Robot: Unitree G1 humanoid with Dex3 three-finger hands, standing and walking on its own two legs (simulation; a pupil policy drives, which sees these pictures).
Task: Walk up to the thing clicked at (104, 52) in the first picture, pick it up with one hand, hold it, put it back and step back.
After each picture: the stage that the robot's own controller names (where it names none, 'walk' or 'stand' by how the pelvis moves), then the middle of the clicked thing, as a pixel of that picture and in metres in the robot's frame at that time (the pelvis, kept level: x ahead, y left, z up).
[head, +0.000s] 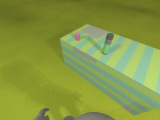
stand; (107, 44) +0.82 -0.16 -0.03
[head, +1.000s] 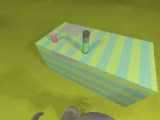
rise first; (85, 43) +0.73 +0.11 -0.01
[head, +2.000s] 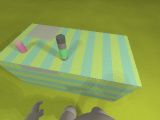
rise first; (62, 49) +0.56 +0.26 +0.01
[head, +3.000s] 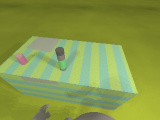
stand; (61, 60) +0.52 +0.27 -0.03
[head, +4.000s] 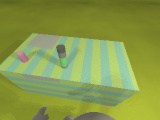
stand; (62, 57) +0.53 +0.26 -0.04
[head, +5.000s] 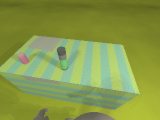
stand; (63, 59) +0.53 +0.26 -0.04
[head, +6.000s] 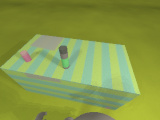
stand; (64, 58) +0.54 +0.25 -0.04
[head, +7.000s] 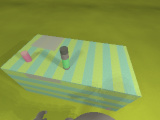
stand; (65, 59) +0.53 +0.24 -0.04
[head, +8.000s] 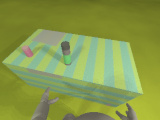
rise first; (66, 54) +0.55 +0.24 -0.03
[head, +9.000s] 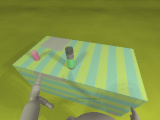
go down; (70, 59) +0.55 +0.23 -0.03
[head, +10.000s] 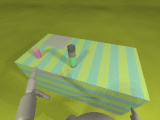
go down; (72, 57) +0.57 +0.22 -0.03
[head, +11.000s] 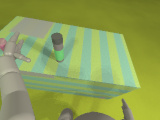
go down; (58, 49) +0.53 +0.22 +0.02
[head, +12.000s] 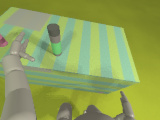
close in; (55, 42) +0.55 +0.22 +0.04
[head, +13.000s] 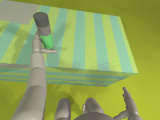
close; (46, 35) +0.57 +0.24 +0.07
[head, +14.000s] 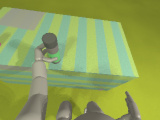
lift; (53, 51) +0.47 +0.20 +0.06
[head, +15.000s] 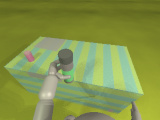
lift; (67, 68) +0.31 +0.15 +0.15
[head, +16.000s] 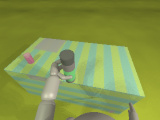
hold; (69, 69) +0.31 +0.14 +0.14
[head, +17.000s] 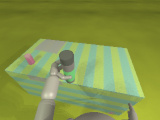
hold; (68, 69) +0.31 +0.14 +0.14
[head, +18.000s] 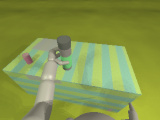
crouch; (65, 55) +0.39 +0.16 +0.18
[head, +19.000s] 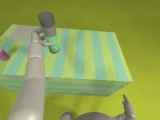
lower; (51, 36) +0.51 +0.20 +0.18
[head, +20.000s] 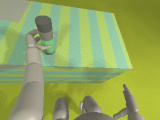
lower; (47, 39) +0.53 +0.19 +0.07
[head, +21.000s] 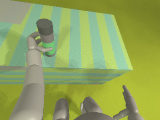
lower; (48, 41) +0.52 +0.19 +0.07
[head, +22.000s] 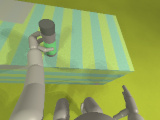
lower; (49, 41) +0.52 +0.19 +0.07
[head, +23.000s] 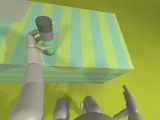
lower; (47, 39) +0.53 +0.20 +0.07
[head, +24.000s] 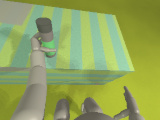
open; (48, 41) +0.53 +0.20 +0.07
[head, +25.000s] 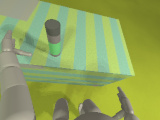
sink last; (54, 41) +0.51 +0.19 +0.06
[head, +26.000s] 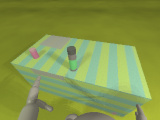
sink last; (72, 59) +0.52 +0.20 +0.02
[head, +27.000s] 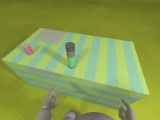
stand; (71, 56) +0.51 +0.19 +0.02
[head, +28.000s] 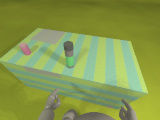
stand; (69, 56) +0.51 +0.19 +0.03
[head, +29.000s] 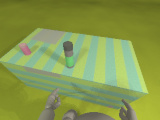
stand; (69, 56) +0.51 +0.20 +0.03
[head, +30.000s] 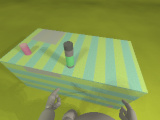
stand; (69, 56) +0.51 +0.20 +0.03
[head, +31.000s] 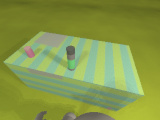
stand; (71, 59) +0.52 +0.19 -0.01
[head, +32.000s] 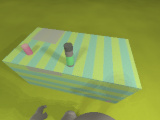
walk; (69, 56) +0.53 +0.20 -0.03
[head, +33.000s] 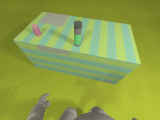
walk; (77, 34) +0.74 +0.16 -0.01
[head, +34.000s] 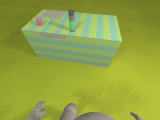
walk; (71, 21) +1.04 +0.31 +0.00
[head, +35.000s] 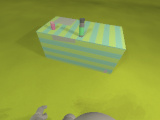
stand; (81, 28) +1.13 +0.20 -0.03
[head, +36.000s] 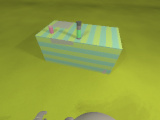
stand; (78, 30) +1.14 +0.21 -0.04
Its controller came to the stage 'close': yes
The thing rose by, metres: 0.20
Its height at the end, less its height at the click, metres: +0.00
